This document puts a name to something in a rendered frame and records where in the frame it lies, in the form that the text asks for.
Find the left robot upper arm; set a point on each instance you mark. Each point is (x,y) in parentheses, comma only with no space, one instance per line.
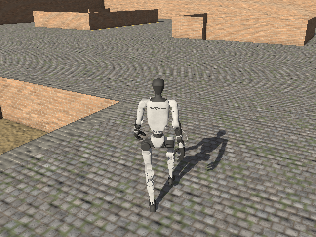
(140,111)

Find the robot right hand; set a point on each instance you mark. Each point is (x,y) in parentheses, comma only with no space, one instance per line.
(182,150)

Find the robot left thigh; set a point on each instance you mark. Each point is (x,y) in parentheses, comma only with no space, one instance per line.
(147,156)

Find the robot left foot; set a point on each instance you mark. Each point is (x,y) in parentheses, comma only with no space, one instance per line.
(152,207)

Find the right robot forearm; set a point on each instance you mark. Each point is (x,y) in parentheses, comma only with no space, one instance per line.
(179,136)

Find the robot left hand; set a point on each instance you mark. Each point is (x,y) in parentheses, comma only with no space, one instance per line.
(138,137)

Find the right robot upper arm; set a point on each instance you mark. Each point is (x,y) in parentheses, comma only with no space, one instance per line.
(175,113)

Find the left robot forearm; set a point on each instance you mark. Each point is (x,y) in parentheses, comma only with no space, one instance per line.
(137,127)

